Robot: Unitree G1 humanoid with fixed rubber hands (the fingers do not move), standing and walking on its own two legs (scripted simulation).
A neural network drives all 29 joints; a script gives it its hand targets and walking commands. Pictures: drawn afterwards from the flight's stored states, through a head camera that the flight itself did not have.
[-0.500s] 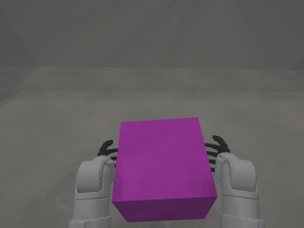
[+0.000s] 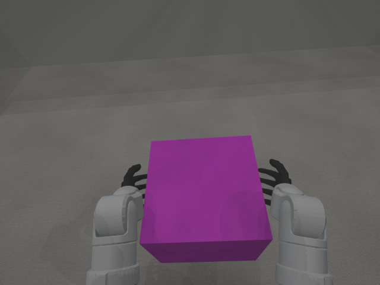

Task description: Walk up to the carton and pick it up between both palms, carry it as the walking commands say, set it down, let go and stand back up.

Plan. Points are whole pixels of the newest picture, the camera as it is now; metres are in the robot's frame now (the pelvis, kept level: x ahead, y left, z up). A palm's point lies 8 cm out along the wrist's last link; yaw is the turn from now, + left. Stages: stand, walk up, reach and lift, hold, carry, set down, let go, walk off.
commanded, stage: carry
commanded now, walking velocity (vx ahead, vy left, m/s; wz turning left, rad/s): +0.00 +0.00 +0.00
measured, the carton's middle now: (204, 201) +0.30 -0.01 +0.01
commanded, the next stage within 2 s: hold in 0.98 s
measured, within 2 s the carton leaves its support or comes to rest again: neither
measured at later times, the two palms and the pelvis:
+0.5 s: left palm (122, 199) +0.27 +0.16 +0.07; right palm (273, 189) +0.29 -0.14 +0.09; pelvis +0.01 +0.00 +0.00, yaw +1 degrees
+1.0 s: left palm (126, 196) +0.28 +0.15 +0.07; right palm (272, 189) +0.29 -0.15 +0.08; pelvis +0.01 +0.00 +0.00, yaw +1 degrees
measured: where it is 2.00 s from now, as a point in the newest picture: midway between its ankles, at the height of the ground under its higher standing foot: outside the picture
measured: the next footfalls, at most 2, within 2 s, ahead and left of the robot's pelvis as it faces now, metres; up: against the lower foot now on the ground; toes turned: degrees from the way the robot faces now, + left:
none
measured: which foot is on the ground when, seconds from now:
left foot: down 0.00-1.00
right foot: down 0.00-1.00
